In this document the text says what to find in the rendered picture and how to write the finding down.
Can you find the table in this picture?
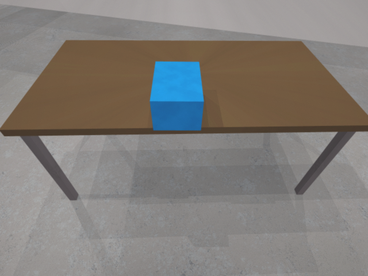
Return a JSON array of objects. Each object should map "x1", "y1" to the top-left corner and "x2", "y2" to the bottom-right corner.
[{"x1": 0, "y1": 40, "x2": 368, "y2": 201}]

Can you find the carton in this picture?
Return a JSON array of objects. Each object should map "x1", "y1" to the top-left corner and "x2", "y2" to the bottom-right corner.
[{"x1": 150, "y1": 62, "x2": 204, "y2": 131}]

